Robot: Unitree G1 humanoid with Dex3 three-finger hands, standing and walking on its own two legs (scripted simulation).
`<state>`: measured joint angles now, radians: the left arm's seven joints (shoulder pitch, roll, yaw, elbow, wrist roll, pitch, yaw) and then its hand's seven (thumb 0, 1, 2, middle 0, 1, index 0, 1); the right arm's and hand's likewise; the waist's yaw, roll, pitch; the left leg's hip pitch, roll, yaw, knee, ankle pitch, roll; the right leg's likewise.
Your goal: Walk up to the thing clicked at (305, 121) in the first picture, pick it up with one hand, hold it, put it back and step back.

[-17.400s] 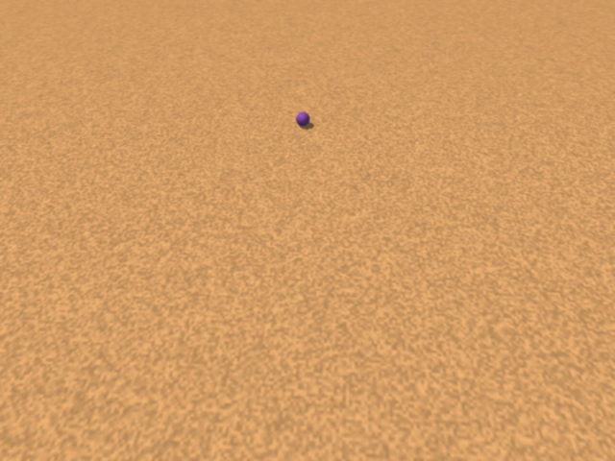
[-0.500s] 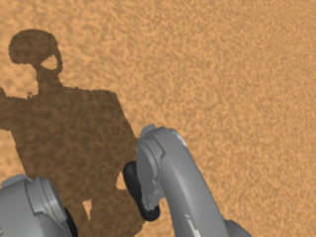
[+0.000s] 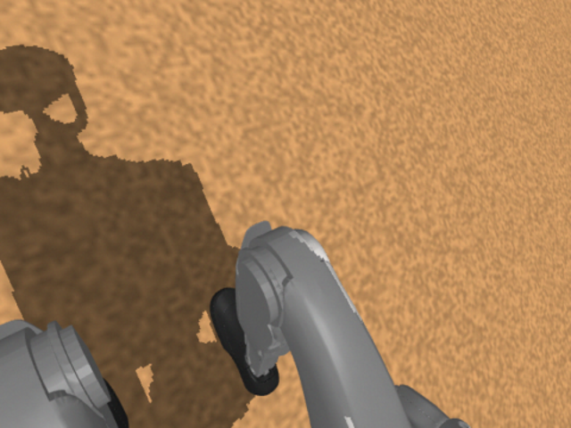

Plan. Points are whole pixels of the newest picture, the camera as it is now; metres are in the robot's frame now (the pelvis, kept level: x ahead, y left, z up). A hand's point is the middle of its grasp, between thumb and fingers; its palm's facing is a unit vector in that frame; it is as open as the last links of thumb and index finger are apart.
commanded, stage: close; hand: left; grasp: from above
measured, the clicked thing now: out of the picture +0.48 +0.31 -0.26
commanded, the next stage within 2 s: settle in 1.40 s
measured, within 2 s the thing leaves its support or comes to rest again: leaves its support in 1.80 s
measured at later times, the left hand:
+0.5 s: hand out of the picture +0.47 +0.30 -0.24, palm faces -0.43 -0.15 -0.89, open 11.5 cm
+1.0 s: hand out of the picture +0.47 +0.30 -0.24, palm faces -0.44 -0.14 -0.89, open 10.1 cm
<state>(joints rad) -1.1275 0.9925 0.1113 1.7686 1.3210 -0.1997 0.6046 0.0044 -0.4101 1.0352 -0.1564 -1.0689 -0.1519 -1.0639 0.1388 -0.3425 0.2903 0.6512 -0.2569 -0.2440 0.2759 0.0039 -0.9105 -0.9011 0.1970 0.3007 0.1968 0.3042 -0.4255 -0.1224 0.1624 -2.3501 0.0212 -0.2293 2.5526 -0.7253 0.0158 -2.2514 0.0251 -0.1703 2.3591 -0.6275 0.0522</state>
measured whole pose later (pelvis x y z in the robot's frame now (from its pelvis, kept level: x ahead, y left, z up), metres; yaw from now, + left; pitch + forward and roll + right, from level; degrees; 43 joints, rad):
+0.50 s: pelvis +0.00 +0.00 +0.00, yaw -1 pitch +28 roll -15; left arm -1.12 1.00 0.09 1.75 1.30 -0.20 0.59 0.01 -0.15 0.82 -0.33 -0.95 -0.35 -0.92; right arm 0.15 -0.35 0.31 0.65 -0.25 -0.25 0.28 0.00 -0.91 -0.90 0.20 0.30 0.20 0.30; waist -0.42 -0.13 0.16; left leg -2.35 0.02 -0.24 2.55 -0.73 0.02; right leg -2.24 0.03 -0.18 2.34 -0.63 0.05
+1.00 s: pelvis +0.00 +0.00 +0.01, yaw -1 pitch +28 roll -15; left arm -1.13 1.02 0.07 1.77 1.28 -0.20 0.60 -0.01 0.00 0.63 -0.47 -0.82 -0.55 -0.80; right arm 0.14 -0.36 0.32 0.63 -0.25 -0.25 0.27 0.00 -0.91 -0.90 0.20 0.30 0.20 0.30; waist -0.42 -0.13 0.19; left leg -2.34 0.02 -0.25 2.54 -0.72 0.01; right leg -2.24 0.03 -0.18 2.33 -0.62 0.05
